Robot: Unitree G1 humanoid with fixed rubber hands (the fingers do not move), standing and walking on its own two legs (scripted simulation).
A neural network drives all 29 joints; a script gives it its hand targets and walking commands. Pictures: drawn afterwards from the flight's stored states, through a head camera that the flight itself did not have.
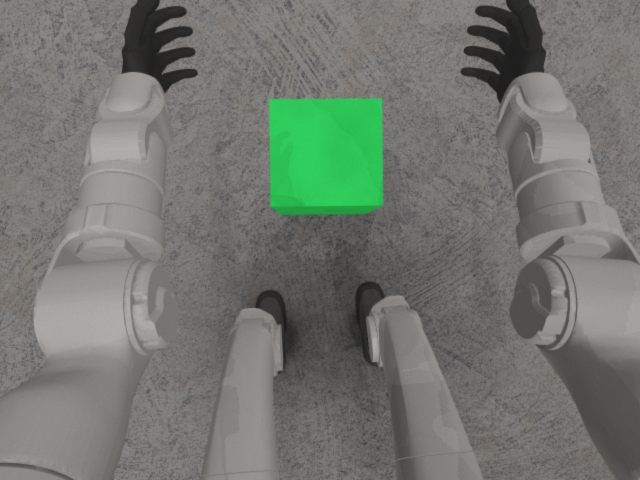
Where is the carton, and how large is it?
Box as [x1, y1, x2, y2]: [269, 98, 382, 214]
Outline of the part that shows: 381,98 269,99 270,206 281,214 352,214 366,213 382,205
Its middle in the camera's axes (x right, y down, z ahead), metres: +0.01 -0.16 +0.85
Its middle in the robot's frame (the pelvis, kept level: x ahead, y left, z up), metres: +0.51 -0.03 -0.52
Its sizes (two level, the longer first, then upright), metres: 0.210 0.200 0.250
